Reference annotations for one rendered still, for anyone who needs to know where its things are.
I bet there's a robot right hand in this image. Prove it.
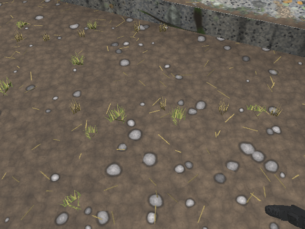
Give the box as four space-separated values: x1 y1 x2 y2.
265 204 305 229

